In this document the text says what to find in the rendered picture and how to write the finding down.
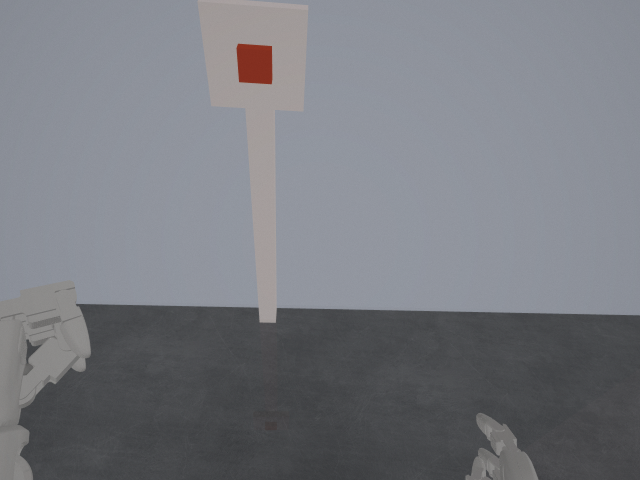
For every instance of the robot left forearm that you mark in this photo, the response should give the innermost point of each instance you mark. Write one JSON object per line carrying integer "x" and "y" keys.
{"x": 12, "y": 466}

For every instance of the button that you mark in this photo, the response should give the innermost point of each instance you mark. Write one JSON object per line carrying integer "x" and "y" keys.
{"x": 254, "y": 63}

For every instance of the robot left hand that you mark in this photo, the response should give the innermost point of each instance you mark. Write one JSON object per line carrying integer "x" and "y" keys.
{"x": 48, "y": 316}

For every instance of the panel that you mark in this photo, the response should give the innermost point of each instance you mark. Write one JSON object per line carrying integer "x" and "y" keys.
{"x": 224, "y": 25}

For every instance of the robot right hand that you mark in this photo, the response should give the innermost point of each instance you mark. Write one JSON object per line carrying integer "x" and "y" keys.
{"x": 512, "y": 463}

